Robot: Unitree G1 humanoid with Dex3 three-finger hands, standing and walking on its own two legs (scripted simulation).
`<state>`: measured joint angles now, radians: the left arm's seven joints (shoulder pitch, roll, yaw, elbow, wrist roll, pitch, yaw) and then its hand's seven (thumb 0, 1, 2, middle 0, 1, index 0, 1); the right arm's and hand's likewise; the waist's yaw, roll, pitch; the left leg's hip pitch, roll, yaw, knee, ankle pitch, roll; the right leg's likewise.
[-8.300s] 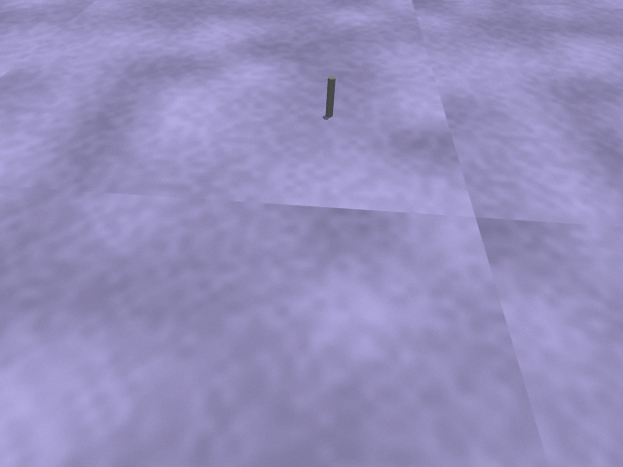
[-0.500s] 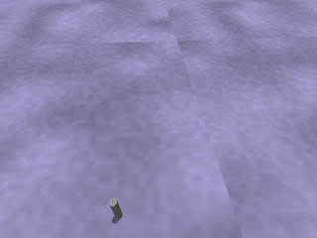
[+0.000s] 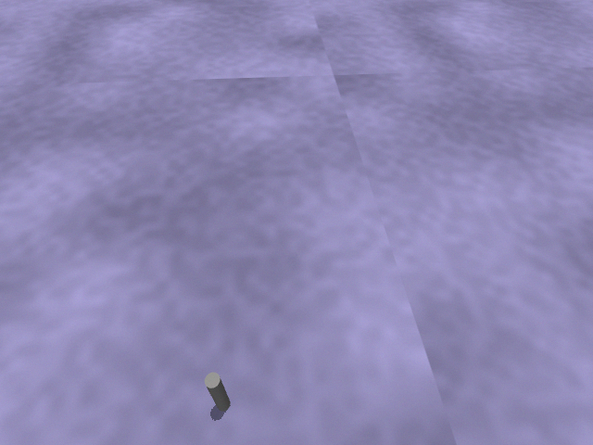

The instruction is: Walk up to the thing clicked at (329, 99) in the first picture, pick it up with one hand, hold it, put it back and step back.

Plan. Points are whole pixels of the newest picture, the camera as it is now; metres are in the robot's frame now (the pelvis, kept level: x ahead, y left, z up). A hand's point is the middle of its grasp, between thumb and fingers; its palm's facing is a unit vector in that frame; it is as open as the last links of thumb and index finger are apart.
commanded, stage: stand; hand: left
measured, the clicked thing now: (218, 393) +0.37 +0.22 -0.67
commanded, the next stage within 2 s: go down in 0.98 s
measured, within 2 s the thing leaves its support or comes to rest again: neither
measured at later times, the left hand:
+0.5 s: hand out of the picture +0.09 +0.25 -0.16, palm faces -0.02 -0.94 -0.34, open 7.4 cm
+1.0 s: hand out of the picture +0.08 +0.25 -0.16, palm faces -0.01 -0.94 -0.34, open 7.4 cm
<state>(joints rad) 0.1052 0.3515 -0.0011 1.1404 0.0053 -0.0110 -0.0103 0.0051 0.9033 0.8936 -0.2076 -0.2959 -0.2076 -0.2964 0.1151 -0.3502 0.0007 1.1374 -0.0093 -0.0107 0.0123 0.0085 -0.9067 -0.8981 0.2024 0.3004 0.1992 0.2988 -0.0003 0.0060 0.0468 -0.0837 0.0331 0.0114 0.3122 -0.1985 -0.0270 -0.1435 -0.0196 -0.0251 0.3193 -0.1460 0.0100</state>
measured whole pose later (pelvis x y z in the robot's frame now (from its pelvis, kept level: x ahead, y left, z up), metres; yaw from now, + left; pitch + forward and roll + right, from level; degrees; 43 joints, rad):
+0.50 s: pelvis +0.01 +0.00 +0.00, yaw +0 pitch -1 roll +0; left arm 0.09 0.35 0.00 1.14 0.00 -0.01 -0.01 0.00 0.90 0.89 -0.21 -0.30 -0.21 -0.30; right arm 0.10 -0.35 0.00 1.13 -0.01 -0.01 0.00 0.01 -0.91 -0.90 0.20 0.30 0.20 0.30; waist 0.00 0.00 0.05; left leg -0.06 0.03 0.01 0.30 -0.21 -0.03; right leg -0.13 -0.02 -0.02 0.32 -0.16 0.01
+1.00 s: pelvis +0.01 +0.00 +0.00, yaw +0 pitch -2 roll +0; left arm 0.10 0.35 0.00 1.14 0.01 -0.01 -0.01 0.01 0.90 0.89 -0.21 -0.30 -0.21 -0.30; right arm 0.11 -0.35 0.00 1.12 -0.01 -0.01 0.01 0.01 -0.91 -0.90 0.20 0.30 0.20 0.30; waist 0.00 0.00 0.05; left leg -0.05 0.03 0.01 0.29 -0.20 -0.03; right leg -0.12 -0.02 -0.03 0.31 -0.16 0.01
